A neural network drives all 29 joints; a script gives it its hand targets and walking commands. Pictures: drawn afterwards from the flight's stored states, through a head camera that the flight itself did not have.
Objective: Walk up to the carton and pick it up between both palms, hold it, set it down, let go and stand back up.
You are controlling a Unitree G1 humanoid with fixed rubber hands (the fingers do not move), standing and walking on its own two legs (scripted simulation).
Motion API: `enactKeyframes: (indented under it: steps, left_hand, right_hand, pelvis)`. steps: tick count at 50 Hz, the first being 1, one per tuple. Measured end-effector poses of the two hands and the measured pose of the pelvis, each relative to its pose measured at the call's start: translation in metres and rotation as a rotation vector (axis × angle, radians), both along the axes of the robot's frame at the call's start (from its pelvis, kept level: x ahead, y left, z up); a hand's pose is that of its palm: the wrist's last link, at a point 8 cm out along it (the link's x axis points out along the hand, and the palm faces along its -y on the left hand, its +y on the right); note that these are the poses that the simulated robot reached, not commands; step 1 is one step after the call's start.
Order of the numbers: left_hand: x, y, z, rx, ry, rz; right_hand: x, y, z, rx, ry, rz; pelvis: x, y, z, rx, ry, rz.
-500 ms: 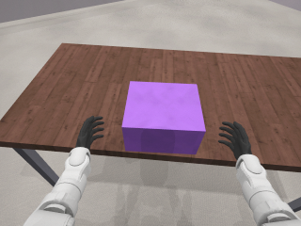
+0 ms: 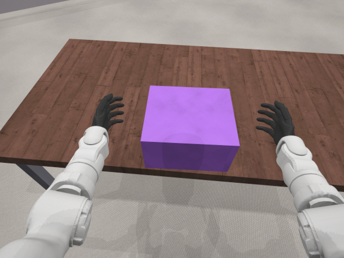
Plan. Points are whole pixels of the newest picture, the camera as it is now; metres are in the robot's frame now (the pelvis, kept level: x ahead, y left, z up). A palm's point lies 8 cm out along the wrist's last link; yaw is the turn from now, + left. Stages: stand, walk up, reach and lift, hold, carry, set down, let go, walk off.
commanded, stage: reach and lift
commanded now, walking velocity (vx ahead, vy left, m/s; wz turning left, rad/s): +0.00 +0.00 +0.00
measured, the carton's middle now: (187, 127) +0.49 -0.03 -0.03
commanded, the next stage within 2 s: none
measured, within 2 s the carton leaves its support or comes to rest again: neither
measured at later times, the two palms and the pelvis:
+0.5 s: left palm (104, 94) +0.47 +0.19 +0.12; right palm (286, 100) +0.46 -0.25 +0.12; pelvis +0.00 +0.00 -0.01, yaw +0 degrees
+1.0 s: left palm (104, 104) +0.49 +0.20 +0.07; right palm (270, 109) +0.47 -0.24 +0.08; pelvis +0.01 +0.00 -0.01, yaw +0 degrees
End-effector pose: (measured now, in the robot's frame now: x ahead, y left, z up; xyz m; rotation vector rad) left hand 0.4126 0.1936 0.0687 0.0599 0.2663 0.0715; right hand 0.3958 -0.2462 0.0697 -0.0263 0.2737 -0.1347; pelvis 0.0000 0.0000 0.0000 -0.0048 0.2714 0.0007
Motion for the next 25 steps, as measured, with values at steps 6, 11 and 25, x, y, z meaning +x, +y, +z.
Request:
enactKeyframes:
  steps: [6, 11, 25]
  left_hand:
    - [0.016, -0.003, 0.012, 0.009, -0.002, -0.006]
    - [0.028, -0.005, 0.021, 0.018, -0.002, -0.007]
    - [0.061, -0.005, 0.047, 0.027, -0.013, 0.006]
  right_hand:
    - [0.015, -0.006, 0.013, -0.006, -0.01, -0.009]
    - [0.027, -0.01, 0.024, -0.007, -0.015, -0.012]
    - [0.06, -0.006, 0.053, -0.014, -0.033, -0.006]
  pelvis:
    - [0.0, -0.001, -0.001, 0.0, 0.03, -0.001]
    - [-0.001, -0.002, -0.003, 0.001, 0.058, -0.003]
    - [-0.003, -0.005, -0.006, 0.002, 0.131, -0.004]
